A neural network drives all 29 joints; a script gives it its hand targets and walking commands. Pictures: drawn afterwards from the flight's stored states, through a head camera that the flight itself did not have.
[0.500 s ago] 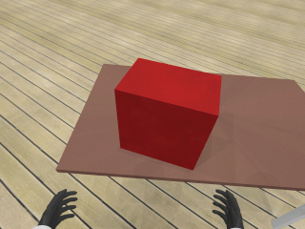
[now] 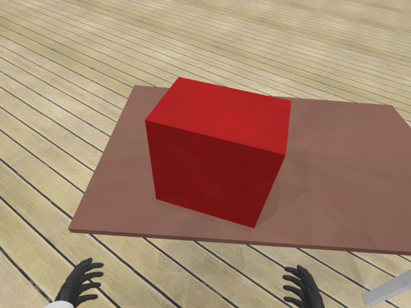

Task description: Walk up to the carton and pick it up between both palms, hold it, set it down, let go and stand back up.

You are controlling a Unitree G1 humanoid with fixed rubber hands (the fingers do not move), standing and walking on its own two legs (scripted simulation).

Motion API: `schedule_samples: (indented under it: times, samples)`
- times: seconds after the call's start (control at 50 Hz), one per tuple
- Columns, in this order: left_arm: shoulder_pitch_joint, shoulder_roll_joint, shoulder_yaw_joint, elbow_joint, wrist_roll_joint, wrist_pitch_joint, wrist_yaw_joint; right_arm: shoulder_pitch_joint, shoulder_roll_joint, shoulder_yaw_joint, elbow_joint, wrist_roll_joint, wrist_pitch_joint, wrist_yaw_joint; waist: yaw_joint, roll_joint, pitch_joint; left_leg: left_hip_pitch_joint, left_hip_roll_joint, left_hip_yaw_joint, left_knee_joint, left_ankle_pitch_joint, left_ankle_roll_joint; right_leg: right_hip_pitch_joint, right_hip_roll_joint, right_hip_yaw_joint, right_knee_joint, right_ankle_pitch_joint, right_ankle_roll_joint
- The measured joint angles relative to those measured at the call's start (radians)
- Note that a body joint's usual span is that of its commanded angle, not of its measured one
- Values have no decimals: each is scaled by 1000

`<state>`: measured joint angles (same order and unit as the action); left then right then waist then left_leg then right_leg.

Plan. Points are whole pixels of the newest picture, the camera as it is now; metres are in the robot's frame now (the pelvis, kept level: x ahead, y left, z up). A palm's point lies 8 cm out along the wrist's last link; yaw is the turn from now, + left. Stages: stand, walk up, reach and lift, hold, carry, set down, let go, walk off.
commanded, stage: let go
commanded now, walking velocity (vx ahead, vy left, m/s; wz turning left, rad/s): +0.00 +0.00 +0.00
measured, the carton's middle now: (217, 154) +0.49 -0.03 +0.01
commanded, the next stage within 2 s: stand in 0.18 s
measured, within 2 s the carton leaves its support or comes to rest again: neither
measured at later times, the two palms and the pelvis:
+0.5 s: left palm out of the picture +0.15 +0.29 -0.10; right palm out of the picture +0.12 -0.27 -0.08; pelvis +0.03 +0.02 +0.00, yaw +0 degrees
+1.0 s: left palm out of the picture +0.08 +0.30 -0.11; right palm out of the picture +0.05 -0.28 -0.10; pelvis -0.01 +0.01 +0.00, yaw +1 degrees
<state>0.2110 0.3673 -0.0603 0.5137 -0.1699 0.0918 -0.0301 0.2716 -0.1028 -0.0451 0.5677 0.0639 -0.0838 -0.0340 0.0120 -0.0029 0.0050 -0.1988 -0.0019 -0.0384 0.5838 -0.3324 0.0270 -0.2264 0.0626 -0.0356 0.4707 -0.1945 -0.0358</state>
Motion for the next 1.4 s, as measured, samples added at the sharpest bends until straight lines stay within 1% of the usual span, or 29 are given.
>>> schedule_samples:
  times: [0.12, 0.2, 0.26, 0.32, 0.42, 0.5, 0.78, 1.04, 1.18, 1.4]
  samples:
    - [0, -1, 0, 0, 13, 9, 14, 0, -1, 0, 31, -6, -4, 18, 0, 0, 6, 0, 0, 0, 0, -13, 0, 0, 0, 0, 0, -13, 1]
    - [0, -3, 0, 0, 26, 9, 27, 0, -4, 0, 78, -6, -32, 33, 0, 0, 6, 0, 0, 0, 0, -22, 0, 0, 0, 0, 0, -22, 2]
    - [0, -3, 0, 33, 118, -40, 27, -2, -40, -1, 123, -39, -19, 34, 0, 0, 6, 1, -3, 0, 0, -27, 0, 0, -4, 0, 3, -29, 8]
    - [0, -3, 0, 75, 150, -76, 22, -2, -105, -1, 162, -45, 7, 34, 0, 0, 6, 1, -8, 0, 0, -31, 0, 0, -9, 0, 5, -35, 15]
    - [0, -3, 0, 138, 153, -102, 16, -2, -195, 0, 208, -45, 22, 34, 0, 0, 6, 1, -16, 0, 0, -33, 7, 0, -17, 0, 7, -39, 22]
    - [0, -3, 0, 182, 153, -108, 15, -2, -221, 0, 233, -45, 25, 34, 0, 0, 6, 1, -20, 0, 0, -32, 10, 1, -20, 0, 7, -39, 25]
    - [0, -3, 0, 302, 153, -116, 21, -2, -221, 0, 317, -45, 26, 34, 0, 0, 6, 1, -25, 0, -1, -11, 11, 2, -26, 0, 7, -19, 28]
    - [0, -3, 0, 393, 153, -119, 22, -2, -221, 0, 391, -45, 29, 34, 0, 0, 6, 4, -26, 0, -8, 23, 11, 2, -27, -1, 7, 12, 18]
    - [0, -3, 0, 429, 153, -119, 21, -2, -221, 0, 418, -45, 35, 34, 0, 0, 7, 7, -26, 0, -15, 40, 11, 2, -27, -1, 7, 26, 10]
    - [0, -3, 0, 453, 153, -117, 21, -2, -221, 0, 444, -45, 46, 34, 0, 0, 53, 8, -26, 0, -16, 50, 11, 1, -26, -1, 7, 38, 5]
